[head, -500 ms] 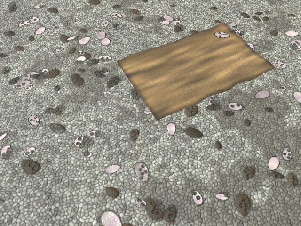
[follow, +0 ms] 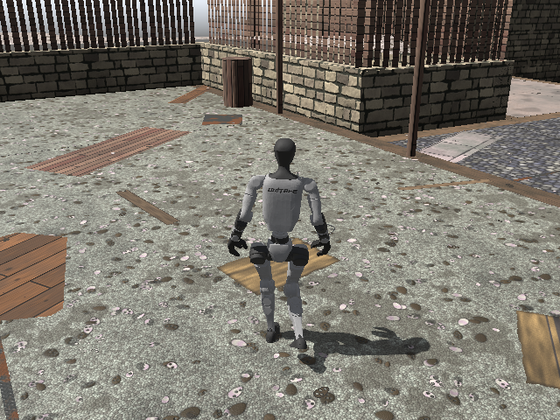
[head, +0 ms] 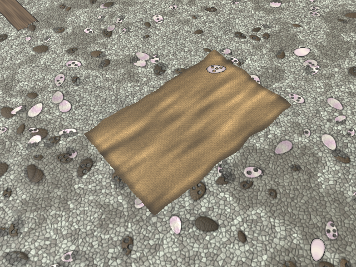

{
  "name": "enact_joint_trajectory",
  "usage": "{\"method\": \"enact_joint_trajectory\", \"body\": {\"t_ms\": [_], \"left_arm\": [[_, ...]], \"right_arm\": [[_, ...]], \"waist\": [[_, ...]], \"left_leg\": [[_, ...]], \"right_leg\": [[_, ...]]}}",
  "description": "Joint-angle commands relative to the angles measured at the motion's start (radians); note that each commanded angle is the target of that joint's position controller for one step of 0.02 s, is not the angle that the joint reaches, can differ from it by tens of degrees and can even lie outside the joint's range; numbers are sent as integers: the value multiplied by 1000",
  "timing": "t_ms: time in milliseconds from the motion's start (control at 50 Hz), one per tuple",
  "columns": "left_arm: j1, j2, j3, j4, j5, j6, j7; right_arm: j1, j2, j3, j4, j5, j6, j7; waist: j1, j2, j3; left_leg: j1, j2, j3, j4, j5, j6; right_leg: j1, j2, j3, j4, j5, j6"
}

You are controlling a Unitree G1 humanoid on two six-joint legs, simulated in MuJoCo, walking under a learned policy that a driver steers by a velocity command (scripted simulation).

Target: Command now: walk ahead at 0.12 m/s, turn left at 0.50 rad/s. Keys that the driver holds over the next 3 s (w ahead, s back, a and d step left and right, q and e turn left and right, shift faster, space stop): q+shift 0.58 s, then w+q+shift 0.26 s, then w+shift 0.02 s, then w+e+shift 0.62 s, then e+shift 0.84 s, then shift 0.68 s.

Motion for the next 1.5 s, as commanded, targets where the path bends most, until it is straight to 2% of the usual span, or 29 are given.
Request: {"method": "enact_joint_trajectory", "body": {"t_ms": [20, 100, 300, 340, 360, 380, 440, 580, 660, 800, 820, 860, 880, 900, 920, 940, 960, 1040, 1100, 1180, 1240, 1300, 1320, 1340, 1360, 1380, 1400, 1440, 1500], "left_arm": [[35, 144, 36, -118, 11, 2, -6], [3, 72, 21, -114, 12, -6, 20], [-115, 122, 57, -94, -33, -37, -7], [-89, 169, 75, -83, -21, -39, -4], [-114, 235, 82, -95, 15, -24, -1], [-123, 183, 78, -103, 41, -23, -4], [-201, 105, 53, -132, -3, -5, 17], [-79, 162, 65, -95, 11, 22, 28], [-23, 232, 95, -76, -20, -4, 8], [-19, 261, 116, -45, -38, -48, -24], [25, 228, 100, -30, 37, -34, -44], [33, 235, 98, -19, 26, -10, -52], [18, 219, 89, -17, 19, -3, -51], [11, 150, 63, -15, 36, -2, -53], [-67, -13, 6, -61, 56, -5, -62], [-148, 73, 26, -149, 53, -13, -59], [-228, 139, 40, -159, 39, -22, -62], [14, 162, 48, 5, 3, -20, -98], [-5, 140, 46, 36, -21, 7, -107], [-116, 79, 12, 0, -6, -3, -118], [-132, 62, -8, -23, -12, 2, -120], [189, 155, 25, 56, -17, 18, -98], [409, 211, 54, 123, -12, 19, -86], [523, 249, 83, 159, -17, 15, -69], [402, 259, 87, 165, -30, 23, -55], [272, 307, 89, 108, -8, 25, -51], [255, 254, 88, 79, -4, 21, -45], [211, 178, 68, 99, 5, 1, -37], [169, 188, 58, 89, -9, -49, -31]], "right_arm": [[-35, -142, -39, -121, 13, 20, -19], [25, -171, -63, -100, 21, 52, -34], [42, -173, -91, -144, 33, 141, -73], [97, -111, -71, -143, 41, 143, -67], [112, -98, -67, -168, 49, 140, -65], [124, -195, -92, -166, 33, 126, -54], [162, -206, -97, -113, 30, 147, -53], [26, -131, -56, -201, 37, 141, -39], [2, -137, -50, -219, 37, 129, -17], [-38, -98, -35, -206, 38, 114, 8], [-72, -114, -34, -217, -58, 145, 56], [-60, -103, -34, -202, -44, 150, 84], [56, -84, -30, -149, -44, 137, 78], [305, -122, -50, -40, -39, 115, 55], [437, -162, -35, -25, -32, 93, 29], [369, -301, -60, -96, -11, 83, 0], [371, -264, -57, -72, -23, 78, -15], [200, -149, -7, -71, -27, 32, -25], [195, -115, -1, -24, -30, 3, -14], [260, -74, 12, 46, -26, -17, -23], [260, -117, 10, 83, -20, -23, -48], [182, -218, -22, 79, -43, 13, -84], [114, -238, -31, 57, -51, 29, -84], [51, -215, -30, 52, -38, 35, -68], [-17, -10, 28, 13, -59, 11, -38], [76, 4, 43, -102, -28, -13, -24], [54, -69, 46, -106, -48, -40, -20], [24, -111, 43, -92, -60, -40, -21], [11, -95, 60, -94, -81, 25, -20]], "waist": [[60, -83, -125], [44, 16, -203], [-4, 186, -180], [-13, 54, -239], [-46, -218, -221], [-43, -247, -213], [-41, -123, -134], [59, -154, -129], [82, -190, -159], [60, -143, -81], [68, -160, -114], [49, -178, -81], [-17, -100, -71], [-135, 129, -125], [-188, 399, -97], [-183, 390, -84], [-187, 166, -42], [-20, 95, -7], [8, 25, 55], [3, 23, 83], [32, 48, 22], [215, 134, -171], [316, 116, -242], [378, 10, -234], [240, -235, -89], [95, -284, -213], [111, -103, -196], [16, 90, -19], [-41, 95, 70]], "left_leg": [[190, 296, -561, -229, -210, 170], [159, 229, -455, -164, 126, 135], [215, 176, -614, -113, -322, 15], [115, 82, -511, 95, -566, -48], [-84, -39, -279, 315, -658, -97], [-131, 33, -238, 539, -608, -143], [-179, 103, -152, 772, -418, -193], [-267, 250, -15, 679, -349, -256], [-258, 295, 23, 585, -347, -205], [-109, 311, 83, 358, -396, -95], [-14, 252, 158, 266, -415, -71], [167, 202, 218, 169, -400, -35], [351, 159, 219, 94, -353, -15], [612, 124, 156, 46, -423, 5], [679, 384, -215, -54, -618, 0], [637, 549, -598, -269, -624, 82], [646, 577, -541, -265, -615, 105], [430, 430, -142, -307, -343, -24], [417, 348, 76, -360, -81, -86], [470, 342, 226, -384, 279, -92], [515, 348, 294, -314, 894, -117], [607, 406, 282, 108, 1319, -123], [502, 411, 253, 398, 1235, -105], [305, 288, 266, 839, 670, -90], [-101, 88, 181, 1187, -425, -78], [-394, 64, -47, 1312, -482, -113], [-425, 133, -117, 1207, -408, -88], [-329, 219, -106, 984, -339, -99], [-192, 284, -53, 766, -320, -160]], "right_leg": [[-202, -70, 59, -96, 61, -6], [-98, -52, 9, -461, 62, 26], [92, -33, 55, -963, 243, -1], [318, -232, 153, -1118, 347, -90], [365, -426, 369, -1133, 462, -228], [301, -497, 439, -1141, 470, -291], [242, -356, 179, -1110, 370, -223], [379, -386, -2, -1132, 539, -289], [405, -455, 34, -1261, -28, -260], [367, -488, -124, -1305, -89, -196], [343, -475, -231, -1274, -148, -142], [210, -457, -305, -1199, -160, -108], [72, -418, -361, -1065, -143, -101], [-93, -319, -440, -705, 21, -95], [-409, -246, -369, -280, -255, -78], [-643, -154, -217, -149, -138, -65], [-713, -226, -121, -99, 14, -81], [-456, -206, -26, -193, 314, -64], [-453, -147, -66, -251, 407, -80], [-430, -149, -205, -457, 476, -134], [-199, -75, -349, -642, 476, -195], [112, 1, -341, -650, 327, -254], [324, -1, -271, -685, 233, -296], [503, -44, -154, -825, 230, -358], [527, -136, 70, -779, 241, -378], [668, -294, 589, -996, 89, -569], [619, -357, 731, -1198, -151, -537], [321, -305, 600, -1265, -125, -446], [35, -185, 376, -1285, 165, -407]]}}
